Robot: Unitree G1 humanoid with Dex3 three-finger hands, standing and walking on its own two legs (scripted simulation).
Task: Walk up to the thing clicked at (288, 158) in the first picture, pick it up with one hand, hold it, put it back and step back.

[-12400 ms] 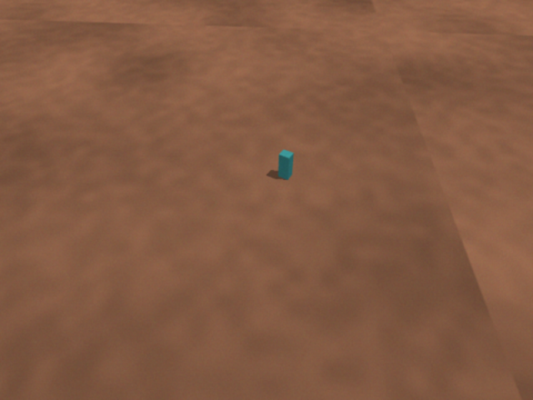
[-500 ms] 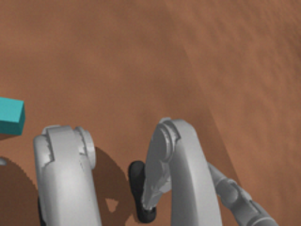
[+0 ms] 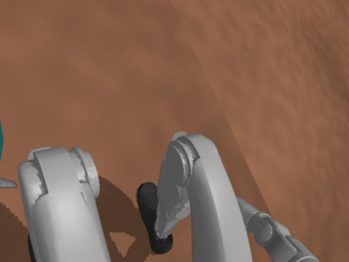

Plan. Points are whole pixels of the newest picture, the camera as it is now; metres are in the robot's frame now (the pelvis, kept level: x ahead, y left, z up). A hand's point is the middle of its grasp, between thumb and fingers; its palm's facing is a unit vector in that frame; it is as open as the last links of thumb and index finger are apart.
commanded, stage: close in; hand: left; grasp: from the side
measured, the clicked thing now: out of the picture +0.38 +0.28 -0.20
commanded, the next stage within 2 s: rest palm in 0.06 s
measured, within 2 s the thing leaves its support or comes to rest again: leaves its support in 1.80 s
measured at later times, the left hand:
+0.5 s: hand out of the picture +0.36 +0.28 -0.17, palm faces +0.40 -0.92 +0.02, open 15.7 cm
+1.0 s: hand out of the picture +0.38 +0.28 -0.17, palm faces +0.40 -0.92 +0.03, open 10.6 cm
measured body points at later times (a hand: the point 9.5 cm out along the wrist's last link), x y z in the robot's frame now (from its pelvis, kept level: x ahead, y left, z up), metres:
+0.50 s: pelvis +0.00 +0.00 +0.00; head +0.19 +0.21 +0.34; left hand +0.34 +0.33 -0.17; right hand +0.20 -0.22 -0.02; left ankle +0.09 +0.12 -0.24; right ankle +0.15 -0.14 -0.24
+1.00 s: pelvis +0.00 +0.00 +0.00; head +0.19 +0.21 +0.34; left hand +0.35 +0.32 -0.17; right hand +0.19 -0.23 -0.02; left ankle +0.09 +0.12 -0.24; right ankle +0.15 -0.14 -0.24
